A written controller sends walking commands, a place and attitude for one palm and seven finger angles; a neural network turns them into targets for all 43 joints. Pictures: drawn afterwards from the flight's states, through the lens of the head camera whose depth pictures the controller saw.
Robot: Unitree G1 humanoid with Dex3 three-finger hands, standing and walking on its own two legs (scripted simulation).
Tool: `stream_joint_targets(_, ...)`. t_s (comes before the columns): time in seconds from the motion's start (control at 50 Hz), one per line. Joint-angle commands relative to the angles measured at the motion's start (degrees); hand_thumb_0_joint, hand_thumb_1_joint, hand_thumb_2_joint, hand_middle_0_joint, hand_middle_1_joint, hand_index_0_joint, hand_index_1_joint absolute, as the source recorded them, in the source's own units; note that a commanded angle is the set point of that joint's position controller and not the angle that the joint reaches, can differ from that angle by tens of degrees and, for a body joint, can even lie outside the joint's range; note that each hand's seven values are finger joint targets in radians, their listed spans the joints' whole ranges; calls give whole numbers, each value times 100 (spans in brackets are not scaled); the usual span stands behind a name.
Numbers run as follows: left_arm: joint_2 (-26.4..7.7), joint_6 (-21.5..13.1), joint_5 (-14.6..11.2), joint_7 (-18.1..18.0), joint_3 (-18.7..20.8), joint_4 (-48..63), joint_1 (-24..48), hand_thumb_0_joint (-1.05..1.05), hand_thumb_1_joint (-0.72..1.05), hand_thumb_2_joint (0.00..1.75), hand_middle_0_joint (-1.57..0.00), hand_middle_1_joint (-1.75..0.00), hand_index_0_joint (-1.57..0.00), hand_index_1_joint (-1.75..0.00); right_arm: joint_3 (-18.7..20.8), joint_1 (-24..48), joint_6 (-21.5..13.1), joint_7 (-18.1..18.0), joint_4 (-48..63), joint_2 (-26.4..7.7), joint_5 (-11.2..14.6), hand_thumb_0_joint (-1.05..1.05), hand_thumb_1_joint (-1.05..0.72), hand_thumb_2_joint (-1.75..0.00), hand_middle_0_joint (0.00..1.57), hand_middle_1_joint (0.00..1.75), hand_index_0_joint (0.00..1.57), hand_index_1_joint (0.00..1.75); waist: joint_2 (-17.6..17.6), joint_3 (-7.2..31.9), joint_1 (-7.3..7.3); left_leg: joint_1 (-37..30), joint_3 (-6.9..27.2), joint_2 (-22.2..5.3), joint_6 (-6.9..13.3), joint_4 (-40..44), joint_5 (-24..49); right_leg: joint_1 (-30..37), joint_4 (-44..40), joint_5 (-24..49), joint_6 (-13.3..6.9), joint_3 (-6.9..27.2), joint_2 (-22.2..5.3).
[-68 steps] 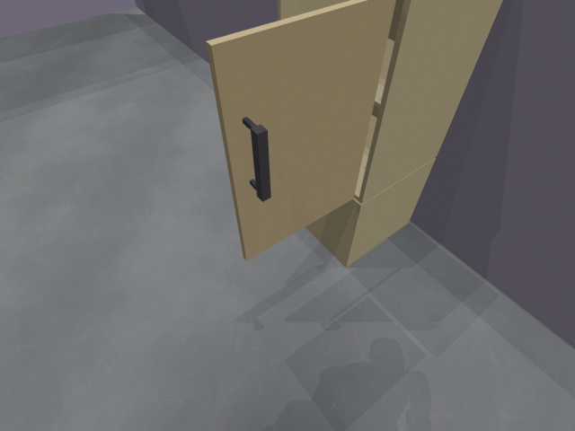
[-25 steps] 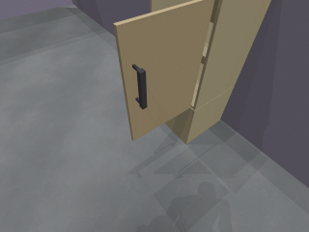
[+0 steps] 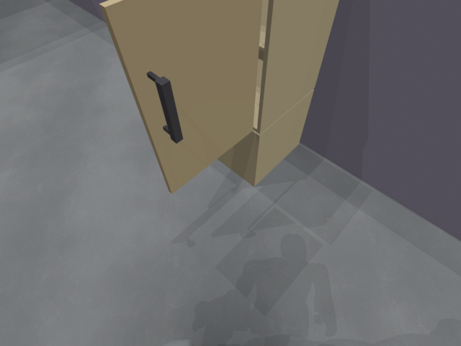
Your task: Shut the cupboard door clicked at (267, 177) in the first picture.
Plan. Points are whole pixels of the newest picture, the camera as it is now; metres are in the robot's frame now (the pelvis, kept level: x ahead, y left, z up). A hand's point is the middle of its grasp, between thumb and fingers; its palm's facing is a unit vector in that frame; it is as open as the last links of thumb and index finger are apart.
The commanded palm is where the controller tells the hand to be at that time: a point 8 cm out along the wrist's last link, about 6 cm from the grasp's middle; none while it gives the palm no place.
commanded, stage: walk to a spot facing it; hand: left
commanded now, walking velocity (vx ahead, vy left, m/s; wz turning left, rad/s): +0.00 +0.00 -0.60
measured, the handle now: (165, 109) +0.59 +0.20 +0.03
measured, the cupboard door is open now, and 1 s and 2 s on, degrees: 89 89 89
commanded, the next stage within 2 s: none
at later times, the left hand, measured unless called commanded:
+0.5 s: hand out of the picture +0.08 +0.17 -0.16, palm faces -0.18 -0.95 -0.24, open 7.4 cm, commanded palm none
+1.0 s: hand (198, 296) +0.22 +0.09 -0.15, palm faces -0.56 -0.78 -0.28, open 7.4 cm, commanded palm none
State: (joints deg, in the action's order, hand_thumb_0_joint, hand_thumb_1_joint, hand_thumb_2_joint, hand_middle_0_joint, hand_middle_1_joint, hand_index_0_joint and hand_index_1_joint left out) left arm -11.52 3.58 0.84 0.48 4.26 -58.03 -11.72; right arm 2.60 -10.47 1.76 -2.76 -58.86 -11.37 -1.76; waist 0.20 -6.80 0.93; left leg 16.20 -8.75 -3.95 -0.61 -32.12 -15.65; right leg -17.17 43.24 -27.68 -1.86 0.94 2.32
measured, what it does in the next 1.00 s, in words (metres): steps on the spot, turning right: left foot, then right foot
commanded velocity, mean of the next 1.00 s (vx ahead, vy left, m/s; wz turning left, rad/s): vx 0.01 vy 0.00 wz -0.60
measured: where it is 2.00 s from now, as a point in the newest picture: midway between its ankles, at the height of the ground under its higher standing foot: outside the picture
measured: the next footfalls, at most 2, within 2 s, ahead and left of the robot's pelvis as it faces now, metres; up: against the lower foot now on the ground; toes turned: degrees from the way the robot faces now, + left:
left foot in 0.58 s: +0.08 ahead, +0.12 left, +0.00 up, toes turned -21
right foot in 0.94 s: -0.03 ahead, -0.15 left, +0.00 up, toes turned -35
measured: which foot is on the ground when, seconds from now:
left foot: down 0.00-0.06, up 0.08-0.56, down 0.58-0.94, up 0.96-1.00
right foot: down 0.00-0.56, up 0.58-0.92, down 0.94-1.00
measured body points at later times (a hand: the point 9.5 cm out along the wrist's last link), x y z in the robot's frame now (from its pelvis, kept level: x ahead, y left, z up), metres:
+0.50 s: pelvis +0.00 -0.01 +0.01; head +0.07 -0.02 +0.46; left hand +0.09 +0.22 -0.14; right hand +0.09 -0.28 -0.12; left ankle +0.02 +0.13 -0.69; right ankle -0.03 -0.10 -0.73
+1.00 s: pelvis +0.00 -0.02 -0.01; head +0.04 -0.07 +0.44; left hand +0.25 +0.13 -0.13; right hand -0.13 -0.27 -0.15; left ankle +0.04 +0.13 -0.69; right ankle -0.06 -0.12 -0.73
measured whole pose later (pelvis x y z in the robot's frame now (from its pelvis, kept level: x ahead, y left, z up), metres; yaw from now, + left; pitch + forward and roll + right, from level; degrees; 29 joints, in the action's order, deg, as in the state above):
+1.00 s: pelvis +0.00 -0.02 -0.01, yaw -34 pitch +1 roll -1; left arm -14.7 1.2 0.9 1.3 3.7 -50.1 -6.2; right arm 3.1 -13.5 3.9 -1.4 -53.0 -16.1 -0.7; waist -2.3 -7.4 -1.4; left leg 21.7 -3.8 -7.2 -3.3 -55.2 -30.9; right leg -18.7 36.5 -18.0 -0.5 -1.1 -0.2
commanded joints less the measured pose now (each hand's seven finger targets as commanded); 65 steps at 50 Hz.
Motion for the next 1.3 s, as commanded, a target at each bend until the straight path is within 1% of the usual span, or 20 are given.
stream_joint_targets(0.0,-410,-108,30,37,155,419,-473,0,90,90,-20,-30,-20,-30,247,51,-111,-70,469,-1136,-39,0,-90,-90,20,30,20,30,-887,839,182,-334,1059,-1647,806,728,1907,308,-294,243,73,-127,-343)
stream_joint_targets(0.02,-520,-145,60,34,203,326,-893,0,90,90,-20,-30,-20,-30,256,263,-85,-62,577,-1115,0,0,-90,-90,20,30,20,30,-265,923,408,27,711,-1271,502,-10,1407,882,-1294,1278,97,-125,-327)
stream_joint_targets(0.06,-1473,-207,128,-125,359,330,-964,0,90,90,-20,-30,-20,-30,205,605,16,12,924,-591,73,0,-90,-90,20,30,20,30,2230,357,490,1733,385,286,-201,-2610,-1927,948,-2808,3703,-474,2887,-2224)
stream_joint_targets(0.16,-1021,-271,37,-214,240,663,-305,0,90,90,-20,-30,-20,-30,218,548,64,85,820,-613,65,0,-90,-90,20,30,20,30,495,591,72,1748,1068,38,-265,-3391,-829,1033,-2156,3996,-905,2076,-1479)
stream_joint_targets(0.48,-1172,-216,82,-222,320,904,-304,0,90,90,-20,-30,-20,-30,143,579,-67,12,1182,-557,208,0,-90,-90,20,30,20,30,578,1105,-36,287,1180,447,-177,-479,-581,952,-1641,4732,-770,2758,-1003)
stream_joint_targets(0.52,-972,-201,26,-201,258,1007,-60,0,90,90,-20,-30,-20,-30,184,4,-138,-26,1017,-800,194,0,-90,-90,20,30,20,30,71,1266,-324,-1413,1501,-55,-64,972,391,-332,-1130,3137,-278,2257,-452)
stream_joint_targets(0.54,-664,-196,-56,-128,196,1124,-207,0,90,90,-20,-30,-20,-30,269,-138,-214,-54,1069,-1358,88,0,-90,-90,20,30,20,30,-1531,1343,-303,-2211,3037,-1597,494,1544,1038,-1495,-101,427,103,1307,374)
stream_joint_targets(0.56,-789,-209,5,-79,188,1193,-3,0,90,90,-20,-30,-20,-30,277,-219,-168,-86,1124,-1544,50,0,-90,-90,20,30,20,30,-1749,1101,-321,-1694,3582,-2480,1102,1532,1967,-1652,1200,-982,377,437,243)
stream_joint_targets(0.6,-879,-187,104,38,261,1219,59,0,90,90,-20,-30,-20,-30,163,84,-185,-115,1289,-1222,-35,0,-90,-90,20,30,20,30,-639,654,-87,-880,2840,-2129,1317,1461,2693,-1671,2315,-415,524,313,-93)
stream_joint_targets(0.68,-667,-107,30,141,177,1117,105,0,90,90,-20,-30,-20,-30,120,-8,-210,-81,1241,-1079,-16,0,-90,-90,20,30,20,30,-1251,928,-35,-1238,1280,-1292,864,898,3862,-1600,2261,30,574,-11,-291)
stream_joint_targets(0.86,-672,-179,15,214,89,1147,283,0,90,90,-20,-30,-20,-30,267,-406,-130,59,1078,-1404,-7,0,-90,-90,20,30,20,30,-1211,997,-86,-835,586,-1313,432,181,2954,235,-979,1002,287,-705,-150)
stream_joint_targets(0.88,-863,-228,25,187,140,1010,-143,0,90,90,-20,-30,-20,-30,281,-310,-125,81,1110,-1379,36,0,-90,-90,20,30,20,30,-835,1160,161,-401,376,-1132,164,-533,2482,1104,-1764,1968,178,-524,-277)
stream_joint_targets(0.92,-1990,-308,48,-17,359,774,-896,0,90,90,-20,-30,-20,-30,112,91,-75,116,1551,-706,127,0,-90,-90,20,30,20,30,1962,1460,547,1757,194,40,-358,-3099,-2321,2229,-2083,5932,-929,2391,-2632)
stream_joint_targets(1.02,-1324,-201,65,-167,196,1131,289,0,90,90,-20,-30,-20,-30,144,-110,44,160,1219,-828,81,0,-90,-90,20,30,20,30,1326,921,-36,1374,758,-206,-370,-3204,-1103,757,-2266,2723,-844,1436,-1530)
stream_joint_targets(1.12,-1463,-290,110,-48,228,1061,144,0,90,90,-20,-30,-20,-30,132,-76,-95,276,1225,-647,71,0,-90,-90,20,30,20,30,832,633,7,639,439,128,-336,-1350,-1108,231,-2660,170,-919,1912,-1387)
stream_joint_targets(1.18,-1322,-279,65,31,219,1140,509,0,90,90,-20,-30,-20,-30,138,-816,-213,236,976,-709,53,0,-90,-90,20,30,20,30,843,464,-411,-874,239,343,-275,39,-451,-976,-2426,-875,-638,1796,-945)
stream_joint_targets(1.2,-1059,-279,46,68,160,1217,621,0,90,90,-20,-30,-20,-30,175,-1287,-267,167,823,-924,40,0,-90,-90,20,30,20,30,188,534,-635,-1759,550,39,-163,718,-756,-1685,-1798,-961,-390,1518,-610)
stream_joint_targets(1.22,-589,-275,9,108,58,1362,625,0,90,90,-20,-30,-20,-30,295,-1781,-315,119,730,-1464,-42,0,-90,-90,20,30,20,30,-1583,675,-846,-2226,2459,-1381,238,1699,-2343,-2576,25,-1047,-61,660,187)
stream_joint_targets(1.24,-579,-309,14,133,65,1616,1046,0,90,90,-20,-30,-20,-30,329,-2050,-376,60,722,-1772,-95,0,-90,-90,20,30,20,30,-2033,511,-933,-1955,4006,-2659,808,2468,-2971,-3045,1391,-893,129,51,50)
stream_joint_targets(1.28,-715,-391,121,272,170,1544,1165,0,90,90,-20,-30,-20,-30,213,-1455,-444,107,918,-1411,-104,0,-90,-90,20,30,20,30,-627,70,-559,-1029,3438,-2285,950,2586,-2176,-2763,2359,205,144,243,-492)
